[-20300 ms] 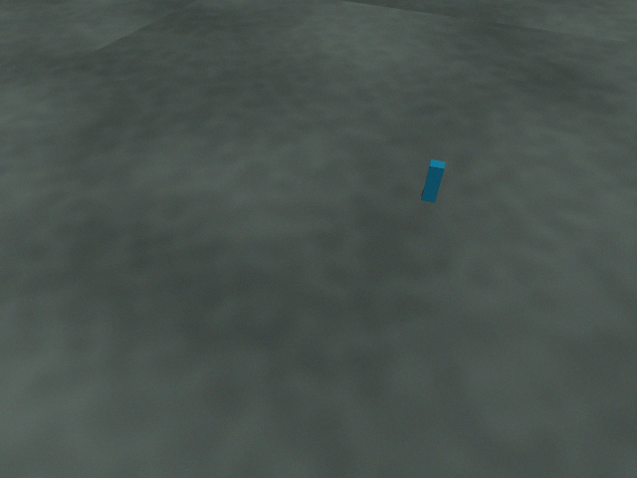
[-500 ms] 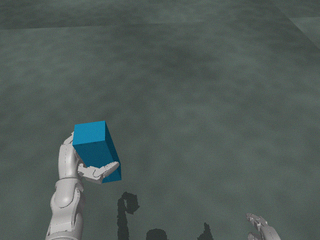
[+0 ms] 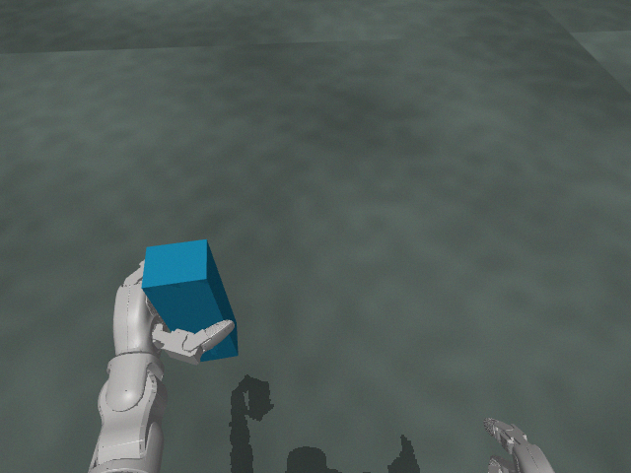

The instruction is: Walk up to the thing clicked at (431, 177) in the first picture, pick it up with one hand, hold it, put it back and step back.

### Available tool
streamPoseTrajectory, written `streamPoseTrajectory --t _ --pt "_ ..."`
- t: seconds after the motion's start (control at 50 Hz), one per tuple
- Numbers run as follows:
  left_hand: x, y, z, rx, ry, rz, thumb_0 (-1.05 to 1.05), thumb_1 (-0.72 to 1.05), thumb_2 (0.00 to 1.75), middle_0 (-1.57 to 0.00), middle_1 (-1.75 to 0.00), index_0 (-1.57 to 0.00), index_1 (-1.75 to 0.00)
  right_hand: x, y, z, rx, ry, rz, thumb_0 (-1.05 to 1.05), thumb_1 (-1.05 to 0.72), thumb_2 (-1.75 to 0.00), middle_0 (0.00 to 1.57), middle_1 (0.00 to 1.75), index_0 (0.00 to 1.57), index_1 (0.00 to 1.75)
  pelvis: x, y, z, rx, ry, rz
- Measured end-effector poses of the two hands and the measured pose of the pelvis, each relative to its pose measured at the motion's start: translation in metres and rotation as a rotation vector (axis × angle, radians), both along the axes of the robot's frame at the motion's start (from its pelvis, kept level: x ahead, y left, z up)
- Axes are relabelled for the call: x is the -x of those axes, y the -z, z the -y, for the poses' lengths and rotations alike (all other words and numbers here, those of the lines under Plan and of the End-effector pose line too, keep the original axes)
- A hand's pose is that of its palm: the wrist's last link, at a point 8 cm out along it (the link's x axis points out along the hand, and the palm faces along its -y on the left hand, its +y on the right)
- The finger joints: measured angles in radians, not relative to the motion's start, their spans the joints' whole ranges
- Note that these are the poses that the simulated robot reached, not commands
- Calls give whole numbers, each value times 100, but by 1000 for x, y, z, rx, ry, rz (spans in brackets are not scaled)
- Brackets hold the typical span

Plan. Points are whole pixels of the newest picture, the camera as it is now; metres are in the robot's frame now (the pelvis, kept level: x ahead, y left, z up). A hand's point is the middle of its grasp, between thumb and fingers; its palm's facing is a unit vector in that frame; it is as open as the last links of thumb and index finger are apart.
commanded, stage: hold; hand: left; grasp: from the side
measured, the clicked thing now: (198, 309) +0.33 +0.16 +0.05
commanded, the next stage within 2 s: crouch in 0.12 s
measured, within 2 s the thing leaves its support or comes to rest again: neither
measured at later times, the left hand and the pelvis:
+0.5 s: hand (192, 318) +0.33 +0.17 +0.02, palm faces +0.16 -0.99 +0.01, open 9.6 cm; pelvis -0.01 +0.00 -0.01, yaw +0 degrees
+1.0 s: hand (211, 369) +0.35 +0.21 -0.23, palm faces +0.21 -0.98 -0.02, open 9.6 cm; pelvis -0.05 +0.00 -0.20, yaw -2 degrees
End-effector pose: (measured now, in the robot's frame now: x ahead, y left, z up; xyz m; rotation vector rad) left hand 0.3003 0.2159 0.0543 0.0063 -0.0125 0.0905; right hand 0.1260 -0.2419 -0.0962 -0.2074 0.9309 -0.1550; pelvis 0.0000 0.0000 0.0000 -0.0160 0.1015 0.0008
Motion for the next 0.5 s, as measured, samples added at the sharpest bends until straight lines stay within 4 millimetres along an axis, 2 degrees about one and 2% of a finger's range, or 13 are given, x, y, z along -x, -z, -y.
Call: streamPoseTrajectory --t 0.32,0.42,0.5 --pt "0 1 -4 -3 -6 -3 0 -43 97 -85 -114 -84 -113 -1 0 -3 -8 -6 -1 1 -93 -90 20 30 20 30 -2 0 -2 3 -1 -2" --pt "1 15 -4 10 -35 -27 0 -43 97 -85 -113 -85 -113 0 4 -2 -6 -14 -7 1 -91 -90 20 30 20 30 1 4 -1 2 -2 -21" --pt "2 36 -7 18 -69 -43 0 -43 98 -86 -113 -85 -113 3 12 1 2 -25 -27 1 -90 -90 20 30 20 30 5 11 0 2 -2 -54"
